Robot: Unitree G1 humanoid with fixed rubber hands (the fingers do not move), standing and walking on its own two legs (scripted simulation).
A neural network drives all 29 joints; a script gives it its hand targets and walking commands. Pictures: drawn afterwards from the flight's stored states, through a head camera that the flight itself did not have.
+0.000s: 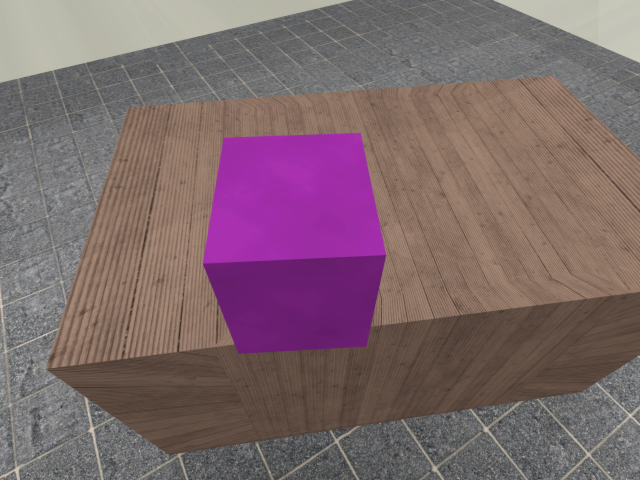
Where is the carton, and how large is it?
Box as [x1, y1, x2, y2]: [203, 133, 385, 353]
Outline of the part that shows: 360,133 227,137 223,139 203,265 238,353 366,345 383,267 385,252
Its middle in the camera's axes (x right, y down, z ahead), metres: -0.04 +0.01 +0.61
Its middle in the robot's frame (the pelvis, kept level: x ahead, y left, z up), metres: +0.44 +0.04 +0.00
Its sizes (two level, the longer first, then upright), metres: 0.234 0.207 0.246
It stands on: a pedestal, 0.64 m high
